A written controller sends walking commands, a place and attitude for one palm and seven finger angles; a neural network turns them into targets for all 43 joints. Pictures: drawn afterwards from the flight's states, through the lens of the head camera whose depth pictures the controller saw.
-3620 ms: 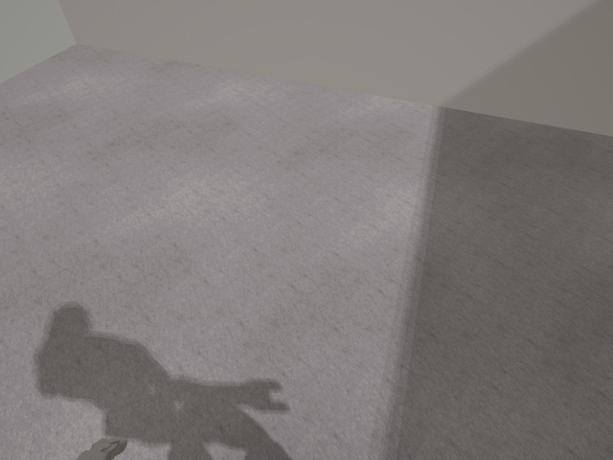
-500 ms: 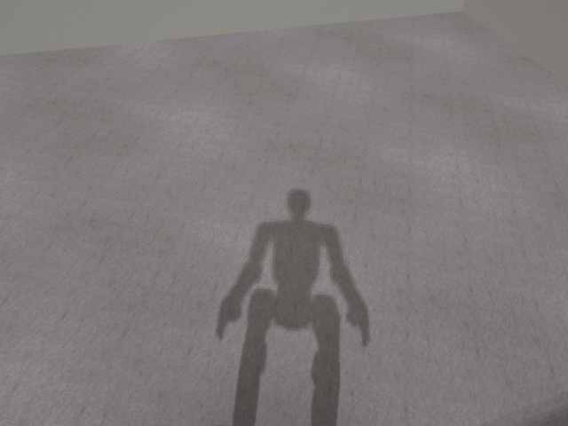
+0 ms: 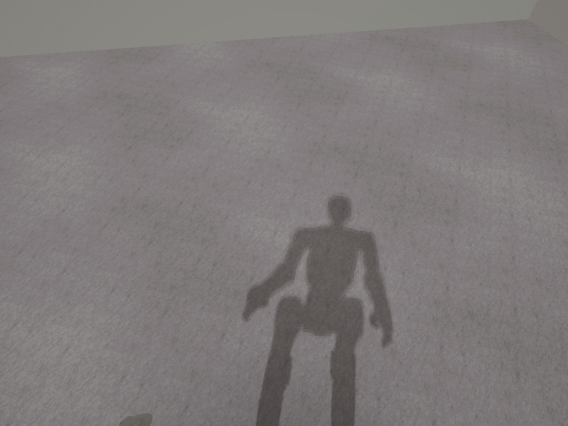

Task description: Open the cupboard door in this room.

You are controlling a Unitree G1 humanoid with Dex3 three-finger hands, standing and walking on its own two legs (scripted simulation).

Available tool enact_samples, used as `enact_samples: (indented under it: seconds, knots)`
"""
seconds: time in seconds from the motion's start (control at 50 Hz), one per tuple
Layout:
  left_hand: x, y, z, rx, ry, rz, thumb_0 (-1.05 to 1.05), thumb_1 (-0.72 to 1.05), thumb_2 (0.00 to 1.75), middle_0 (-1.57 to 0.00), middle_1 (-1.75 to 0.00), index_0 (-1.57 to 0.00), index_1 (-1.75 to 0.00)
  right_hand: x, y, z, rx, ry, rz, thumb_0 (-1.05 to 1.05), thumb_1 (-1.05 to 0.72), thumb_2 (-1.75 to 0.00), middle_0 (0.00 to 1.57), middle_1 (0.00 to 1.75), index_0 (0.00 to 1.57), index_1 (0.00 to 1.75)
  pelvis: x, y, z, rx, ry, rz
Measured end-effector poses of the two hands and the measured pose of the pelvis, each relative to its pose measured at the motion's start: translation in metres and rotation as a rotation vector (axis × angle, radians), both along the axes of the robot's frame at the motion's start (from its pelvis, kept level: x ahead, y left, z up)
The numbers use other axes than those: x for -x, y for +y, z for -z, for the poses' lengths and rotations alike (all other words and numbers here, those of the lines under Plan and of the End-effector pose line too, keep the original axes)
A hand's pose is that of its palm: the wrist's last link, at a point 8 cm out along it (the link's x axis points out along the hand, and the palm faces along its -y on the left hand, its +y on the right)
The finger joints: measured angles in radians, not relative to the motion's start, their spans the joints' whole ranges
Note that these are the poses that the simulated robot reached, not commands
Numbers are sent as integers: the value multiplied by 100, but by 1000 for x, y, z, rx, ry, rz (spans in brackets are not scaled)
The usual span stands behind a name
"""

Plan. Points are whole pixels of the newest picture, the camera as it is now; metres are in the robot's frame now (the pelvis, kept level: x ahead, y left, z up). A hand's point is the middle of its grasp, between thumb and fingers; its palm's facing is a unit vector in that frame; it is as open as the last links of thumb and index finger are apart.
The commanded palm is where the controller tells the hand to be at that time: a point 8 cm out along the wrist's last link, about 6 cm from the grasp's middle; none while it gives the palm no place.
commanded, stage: turn or walk to find it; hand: left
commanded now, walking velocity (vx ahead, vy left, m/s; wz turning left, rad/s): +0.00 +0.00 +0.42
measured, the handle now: out of the picture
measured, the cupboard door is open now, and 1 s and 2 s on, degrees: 0 0 0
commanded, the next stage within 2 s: none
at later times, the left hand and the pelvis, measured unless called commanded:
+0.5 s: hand out of the picture -0.06 +0.19 -0.18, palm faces +0.30 -0.93 -0.22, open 7.3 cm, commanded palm none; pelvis -0.04 +0.00 -0.01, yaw +15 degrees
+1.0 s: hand out of the picture -0.07 +0.25 -0.15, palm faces +0.43 -0.87 -0.23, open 7.3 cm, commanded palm none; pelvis -0.09 +0.02 +0.00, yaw +25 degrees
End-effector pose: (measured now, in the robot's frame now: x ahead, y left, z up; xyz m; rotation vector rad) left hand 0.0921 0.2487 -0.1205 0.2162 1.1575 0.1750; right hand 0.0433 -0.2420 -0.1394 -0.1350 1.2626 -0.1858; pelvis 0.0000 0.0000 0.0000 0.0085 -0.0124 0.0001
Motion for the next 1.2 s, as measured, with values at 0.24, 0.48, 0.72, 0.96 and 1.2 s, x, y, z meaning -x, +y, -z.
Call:
enact_samples:
  seconds: [0.24, 0.48, 0.72, 0.96, 1.2]
  knots:
    - [60, -38, -12, -7, -25, -112, 0, 91, 89, -21, -30, -21, -30, 21, -43, 8, -15, 98, -81, 1, -90, -90, 20, 30, 20, 30, 20, -31, -4, -20, -21, -135]
    - [162, -15, 19, 50, 103, -296, 0, 91, 89, -21, -30, -21, -30, -24, -7, -5, 53, 60, -267, 1, -91, -90, 20, 29, 20, 30, 40, -8, 3, 5, -12, -251]
    - [220, 37, 26, 78, 153, -406, 1, 91, 89, -20, -30, -20, -30, -51, 72, -31, 64, -100, -410, 1, -90, -90, 20, 30, 20, 30, 67, 32, -4, 42, -17, -327]
    - [196, 42, 5, 29, 3, -427, 0, 91, 89, -20, -30, -20, -30, -6, 62, -16, 32, -16, -419, 1, -90, -90, 20, 30, 20, 30, 85, 24, -6, 25, -17, -420]
    - [212, -17, -11, -33, -70, -480, 0, 91, 89, -20, -30, -20, -30, 21, -1, 14, 1, 110, -459, 1, -90, -90, 20, 30, 20, 30, 99, -28, 2, -8, -12, -529]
